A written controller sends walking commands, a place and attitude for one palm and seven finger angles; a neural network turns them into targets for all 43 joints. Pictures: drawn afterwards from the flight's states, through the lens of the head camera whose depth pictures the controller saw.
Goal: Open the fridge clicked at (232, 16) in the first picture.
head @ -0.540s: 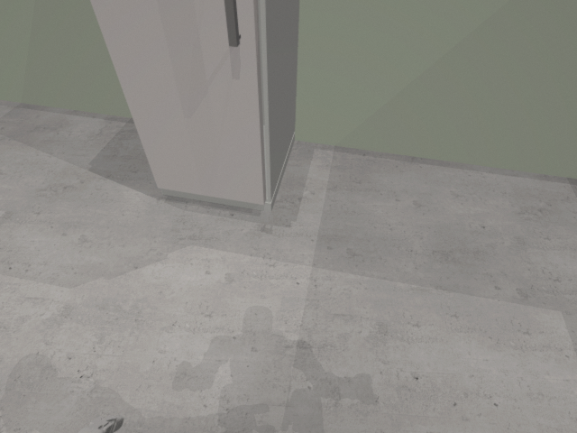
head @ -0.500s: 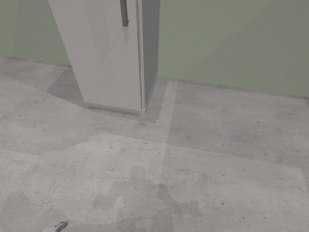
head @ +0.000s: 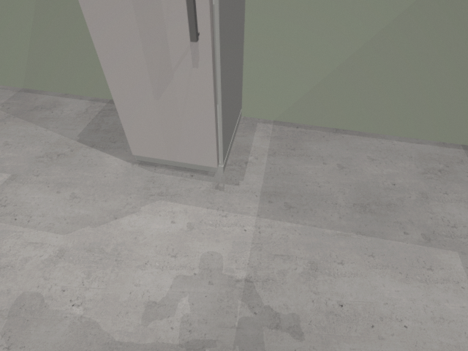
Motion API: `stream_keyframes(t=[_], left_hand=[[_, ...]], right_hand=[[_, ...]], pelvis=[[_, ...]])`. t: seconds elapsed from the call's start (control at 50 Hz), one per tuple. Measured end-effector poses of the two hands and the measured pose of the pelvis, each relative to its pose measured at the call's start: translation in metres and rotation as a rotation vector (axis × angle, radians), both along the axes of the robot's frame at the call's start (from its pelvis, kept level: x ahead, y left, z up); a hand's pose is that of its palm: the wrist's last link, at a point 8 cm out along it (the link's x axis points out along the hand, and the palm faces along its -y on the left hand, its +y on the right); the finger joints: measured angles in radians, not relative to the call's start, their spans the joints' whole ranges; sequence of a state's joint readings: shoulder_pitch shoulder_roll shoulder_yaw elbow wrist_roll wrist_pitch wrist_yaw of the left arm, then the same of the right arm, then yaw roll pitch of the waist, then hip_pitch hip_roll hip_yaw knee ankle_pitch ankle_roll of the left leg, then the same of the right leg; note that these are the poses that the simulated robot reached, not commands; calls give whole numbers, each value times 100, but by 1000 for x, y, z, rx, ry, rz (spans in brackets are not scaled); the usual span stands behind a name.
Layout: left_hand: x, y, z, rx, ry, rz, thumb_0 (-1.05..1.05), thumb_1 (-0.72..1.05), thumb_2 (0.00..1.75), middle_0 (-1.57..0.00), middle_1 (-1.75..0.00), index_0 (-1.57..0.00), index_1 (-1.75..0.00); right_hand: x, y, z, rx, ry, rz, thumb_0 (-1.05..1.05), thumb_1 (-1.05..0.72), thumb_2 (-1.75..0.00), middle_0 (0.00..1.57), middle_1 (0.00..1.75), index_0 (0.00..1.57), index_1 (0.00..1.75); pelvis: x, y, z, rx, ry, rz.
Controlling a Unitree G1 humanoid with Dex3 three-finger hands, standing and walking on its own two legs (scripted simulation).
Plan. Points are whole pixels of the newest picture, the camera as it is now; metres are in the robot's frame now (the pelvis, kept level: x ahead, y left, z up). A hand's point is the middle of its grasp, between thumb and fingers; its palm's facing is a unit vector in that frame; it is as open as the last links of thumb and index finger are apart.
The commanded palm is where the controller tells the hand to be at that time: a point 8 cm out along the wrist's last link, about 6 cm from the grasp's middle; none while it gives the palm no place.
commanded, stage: stand and wait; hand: right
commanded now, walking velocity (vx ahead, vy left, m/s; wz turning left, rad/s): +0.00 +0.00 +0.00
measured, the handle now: out of the picture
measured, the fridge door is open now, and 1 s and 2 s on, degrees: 0 0 0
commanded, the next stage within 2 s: look at it before walking up in 0.40 s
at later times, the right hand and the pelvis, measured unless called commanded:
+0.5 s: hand out of the picture +0.06 -0.24 -0.16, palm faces -0.04 +0.94 -0.33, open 7.4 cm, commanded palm none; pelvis -0.01 +0.00 +0.00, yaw +0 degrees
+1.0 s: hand out of the picture +0.07 -0.24 -0.16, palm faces -0.04 +0.94 -0.33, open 7.4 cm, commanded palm none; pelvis +0.00 +0.01 +0.00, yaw +0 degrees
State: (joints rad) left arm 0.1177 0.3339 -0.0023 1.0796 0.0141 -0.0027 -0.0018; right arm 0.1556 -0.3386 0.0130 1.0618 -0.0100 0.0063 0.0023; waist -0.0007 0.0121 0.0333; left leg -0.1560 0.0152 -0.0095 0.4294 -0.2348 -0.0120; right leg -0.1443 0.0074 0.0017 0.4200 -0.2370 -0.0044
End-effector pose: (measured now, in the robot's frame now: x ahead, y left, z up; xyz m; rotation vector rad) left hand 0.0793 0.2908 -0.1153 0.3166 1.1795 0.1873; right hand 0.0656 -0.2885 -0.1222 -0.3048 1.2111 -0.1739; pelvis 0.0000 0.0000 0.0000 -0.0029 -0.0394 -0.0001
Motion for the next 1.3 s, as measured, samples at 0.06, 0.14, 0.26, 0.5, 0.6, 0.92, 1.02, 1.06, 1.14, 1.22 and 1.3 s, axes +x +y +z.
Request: stream_keyframes(t=[0.06, 0.14, 0.26, 0.5, 0.6, 0.92, 1.02, 1.06, 1.14, 1.22, 1.3], left_hand=[[-10, 2, -2, 0, 22, 9, 1, 90, 90, -20, -30, -21, -30], [-21, 3, -3, -3, 43, 17, 1, 90, 90, -20, -30, -21, -30], [-28, 3, -5, -10, 54, 21, 1, 90, 90, -20, -30, -21, -30], [-24, 2, -5, -18, 42, 15, 0, 90, 90, -20, -30, -21, -30], [-18, 2, -4, -17, 35, 13, 0, 90, 90, -20, -30, -21, -30], [-3, 6, 0, -7, 19, 5, 0, 90, 90, -20, -30, -21, -30], [-1, 6, 0, -7, 16, 5, 0, 90, 90, -20, -30, -21, -30], [0, 6, 1, -7, 15, 6, 0, 90, 90, -20, -30, -21, -30], [0, 5, 1, -6, 13, 6, 0, 90, 90, -20, -30, -21, -30], [-2, 3, -1, -5, -1, 26, 0, 90, 90, -20, -30, -21, -30], [-13, -6, -8, -27, -21, 74, 0, 90, 90, -20, -30, -21, -30]], right_hand=[[-6, -2, 1, -6, 14, -3, 1, -91, -89, 20, 30, 20, 30], [-11, -3, 2, -12, 22, -4, 1, -91, -89, 20, 30, 20, 30], [-12, -2, 3, -14, 22, 0, 1, -91, -89, 20, 30, 20, 30], [-6, 4, 3, -5, 6, 8, 1, -91, -89, 20, 30, 20, 30], [-4, 5, 3, -2, 6, 9, 1, -91, -89, 20, 30, 20, 30], [2, 5, 3, -5, 7, 5, 1, -91, -89, 20, 30, 20, 30], [3, 4, 3, -6, 6, 6, 1, -91, -89, 20, 30, 20, 30], [3, 4, 4, -6, 7, 6, 1, -91, -89, 20, 30, 20, 30], [4, 4, 4, -6, 5, 6, 1, -91, -89, 20, 30, 20, 30], [4, 5, 2, -9, 11, 7, 1, -91, -89, 20, 30, 20, 30], [1, 15, -6, 7, 41, 30, 1, -91, -89, 20, 30, 20, 30]], pelvis=[[-2, 1, 0, 0, -2, 1], [-5, 1, 1, -1, -2, 2], [-9, 2, 1, -1, 1, 3], [-9, 4, 2, -2, 6, 3], [-8, 5, 2, -2, 8, 3], [-1, 6, 3, -1, 8, 3], [0, 6, 3, 0, 8, 5], [1, 6, 3, 0, 7, 5], [1, 6, 3, 0, 6, 7], [0, 5, 2, -1, 6, 32], [-6, 5, -3, -5, 9, 75]])
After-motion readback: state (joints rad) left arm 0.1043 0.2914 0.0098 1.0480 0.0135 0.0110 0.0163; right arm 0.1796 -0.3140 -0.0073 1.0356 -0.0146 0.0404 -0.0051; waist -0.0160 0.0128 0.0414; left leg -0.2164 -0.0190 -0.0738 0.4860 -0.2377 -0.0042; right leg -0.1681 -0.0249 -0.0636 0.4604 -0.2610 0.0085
